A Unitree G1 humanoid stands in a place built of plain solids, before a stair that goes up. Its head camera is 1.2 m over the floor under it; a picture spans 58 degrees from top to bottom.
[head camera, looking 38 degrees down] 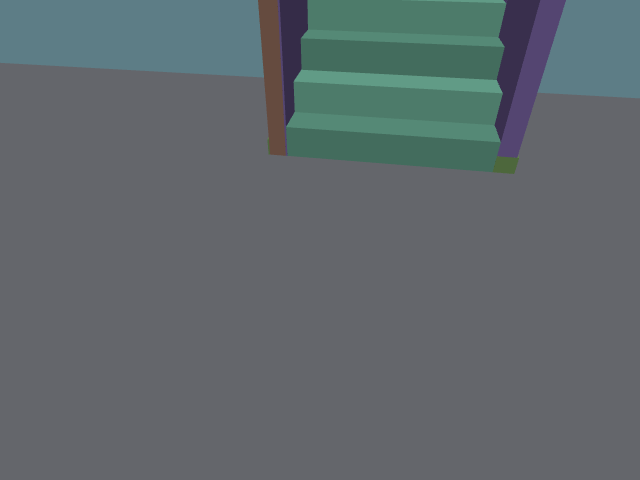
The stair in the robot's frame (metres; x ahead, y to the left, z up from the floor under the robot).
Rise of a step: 0.18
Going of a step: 0.23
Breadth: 1.20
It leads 10 degrees to the right of straight ahead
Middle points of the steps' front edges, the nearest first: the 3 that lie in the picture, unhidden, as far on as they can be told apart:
2.25 -0.39 0.18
2.48 -0.43 0.37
2.71 -0.47 0.55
